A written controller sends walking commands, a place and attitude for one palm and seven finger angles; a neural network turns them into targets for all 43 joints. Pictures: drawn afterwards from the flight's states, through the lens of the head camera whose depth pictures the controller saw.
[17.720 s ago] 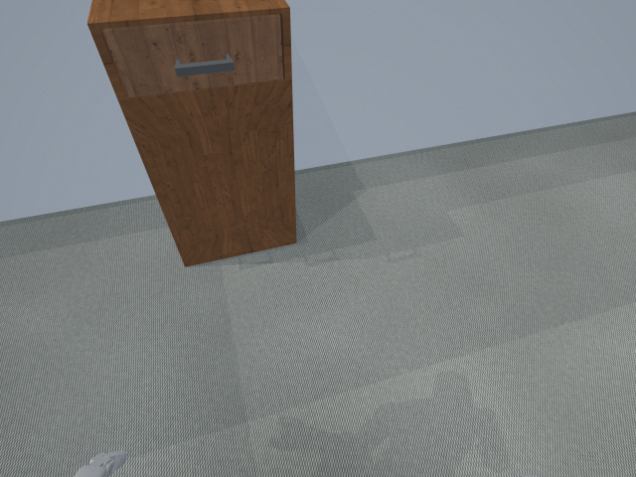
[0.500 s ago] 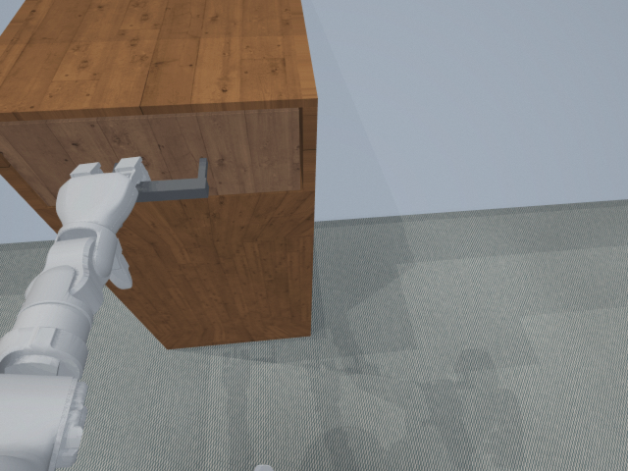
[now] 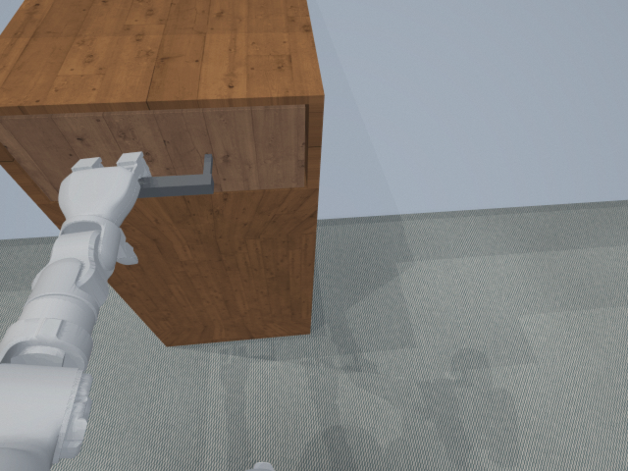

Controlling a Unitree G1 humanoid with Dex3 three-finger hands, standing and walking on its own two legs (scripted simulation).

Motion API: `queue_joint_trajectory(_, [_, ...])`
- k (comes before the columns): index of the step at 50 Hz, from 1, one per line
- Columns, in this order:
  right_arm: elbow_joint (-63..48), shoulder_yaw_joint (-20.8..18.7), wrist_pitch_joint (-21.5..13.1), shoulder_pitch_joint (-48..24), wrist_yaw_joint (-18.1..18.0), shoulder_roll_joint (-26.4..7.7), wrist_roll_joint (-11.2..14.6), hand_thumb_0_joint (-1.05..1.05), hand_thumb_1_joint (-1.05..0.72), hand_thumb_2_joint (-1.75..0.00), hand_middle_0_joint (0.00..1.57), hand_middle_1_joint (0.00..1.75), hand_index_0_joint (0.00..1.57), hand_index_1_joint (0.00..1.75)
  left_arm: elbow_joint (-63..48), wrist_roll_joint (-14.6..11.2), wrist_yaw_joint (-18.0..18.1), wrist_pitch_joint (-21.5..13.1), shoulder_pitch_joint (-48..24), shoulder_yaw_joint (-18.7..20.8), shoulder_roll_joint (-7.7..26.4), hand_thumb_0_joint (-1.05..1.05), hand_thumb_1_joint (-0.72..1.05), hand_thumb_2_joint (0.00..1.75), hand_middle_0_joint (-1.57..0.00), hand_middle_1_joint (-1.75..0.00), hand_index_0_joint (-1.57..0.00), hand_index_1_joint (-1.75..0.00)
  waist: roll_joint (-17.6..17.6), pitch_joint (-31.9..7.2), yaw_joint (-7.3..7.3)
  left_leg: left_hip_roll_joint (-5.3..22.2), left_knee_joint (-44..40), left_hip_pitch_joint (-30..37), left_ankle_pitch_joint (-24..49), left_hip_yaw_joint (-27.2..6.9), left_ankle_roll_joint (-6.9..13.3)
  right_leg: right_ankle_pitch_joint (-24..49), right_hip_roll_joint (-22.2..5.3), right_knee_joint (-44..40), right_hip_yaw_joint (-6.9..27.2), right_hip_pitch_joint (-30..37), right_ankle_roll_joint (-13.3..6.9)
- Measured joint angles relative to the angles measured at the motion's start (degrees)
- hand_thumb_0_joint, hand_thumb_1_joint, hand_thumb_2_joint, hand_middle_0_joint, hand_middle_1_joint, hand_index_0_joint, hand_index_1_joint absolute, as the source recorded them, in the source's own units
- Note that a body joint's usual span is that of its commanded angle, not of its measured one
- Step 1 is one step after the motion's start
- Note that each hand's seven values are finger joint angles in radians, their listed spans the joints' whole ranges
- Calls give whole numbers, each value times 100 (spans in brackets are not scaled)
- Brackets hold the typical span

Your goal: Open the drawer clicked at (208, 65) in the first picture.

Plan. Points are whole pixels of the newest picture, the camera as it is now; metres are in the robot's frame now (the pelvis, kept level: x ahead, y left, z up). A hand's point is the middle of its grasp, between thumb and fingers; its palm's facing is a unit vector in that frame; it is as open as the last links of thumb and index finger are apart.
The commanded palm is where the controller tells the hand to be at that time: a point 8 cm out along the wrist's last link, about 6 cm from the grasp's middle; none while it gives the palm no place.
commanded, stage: close the thumb around the handle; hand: left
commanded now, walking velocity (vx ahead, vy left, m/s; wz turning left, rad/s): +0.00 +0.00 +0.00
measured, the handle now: (164, 175) +0.50 +0.22 +0.06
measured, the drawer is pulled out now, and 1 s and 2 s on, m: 0.00 0.02 0.16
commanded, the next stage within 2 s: pull the drawer open in 0.44 s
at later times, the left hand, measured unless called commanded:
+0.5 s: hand (120, 223) +0.43 +0.27 +0.04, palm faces -0.03 -0.04 -1.00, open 5.8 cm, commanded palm +0.41 +0.26 +0.09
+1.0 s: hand (119, 240) +0.40 +0.26 +0.04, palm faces -0.01 -0.07 -1.00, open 5.8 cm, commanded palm +0.36 +0.26 +0.09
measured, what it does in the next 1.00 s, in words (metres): stands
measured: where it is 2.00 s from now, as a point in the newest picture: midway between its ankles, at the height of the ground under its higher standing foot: outside the picture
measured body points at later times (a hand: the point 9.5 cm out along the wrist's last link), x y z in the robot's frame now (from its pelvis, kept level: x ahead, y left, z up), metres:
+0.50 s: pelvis +0.00 +0.00 +0.00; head +0.07 +0.00 +0.45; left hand +0.43 +0.27 +0.09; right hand +0.06 -0.27 -0.13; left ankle +0.00 +0.09 -0.70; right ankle -0.03 -0.13 -0.70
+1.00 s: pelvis +0.02 +0.00 +0.01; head +0.07 -0.01 +0.45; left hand +0.40 +0.27 +0.09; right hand +0.11 -0.27 -0.12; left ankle +0.00 +0.09 -0.70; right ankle -0.03 -0.13 -0.70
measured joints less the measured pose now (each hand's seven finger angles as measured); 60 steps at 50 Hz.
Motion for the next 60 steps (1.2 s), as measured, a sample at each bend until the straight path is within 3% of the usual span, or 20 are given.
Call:
queue_joint_trajectory(11, [46, -57, 41, 89, 50, 2, -27, 0, -91, -90, 20, 30, 20, 30, -308, -17, 57, -93, 294, 98, -46, 0, 37, 67, -38, -129, -34, -129, 34, -51, 36, 13, 26, 23, -42, 28, 7, -23, 10, 10, 27, 21, 8])
queue_joint_trajectory(20, [56, -44, 40, 10, 72, 19, -9, 0, -91, -90, 20, 30, 20, 30, -318, -57, 114, 128, 325, 3, -166, 0, 75, 83, -41, -133, -34, -131, 55, -35, 49, -3, -12, 120, -24, 9, 0, -24, -5, -8, 6, 117, -2])
queue_joint_trajectory(35, [-31, -38, 37, -31, 18, -9, 4, 0, -91, -90, 20, 30, 20, 30, -363, -107, -29, 86, 375, 57, -97, 0, 77, 81, -42, -135, -31, -133, 28, -21, 66, 27, -82, 164, -1, 14, -35, -5, 20, -43, 13, 135, -40])
queue_joint_trajectory(60, [-339, 6, -57, -594, 117, 10, -10, 1, -91, -90, 20, 30, 20, 30, -3090, -438, -120, 684, 2748, -47, -513, 2, 80, 81, -42, -135, -27, -134, 97, -23, 297, -23, -356, 850, -128, 67, 2, -112, -48, -330, 67, 818, -18])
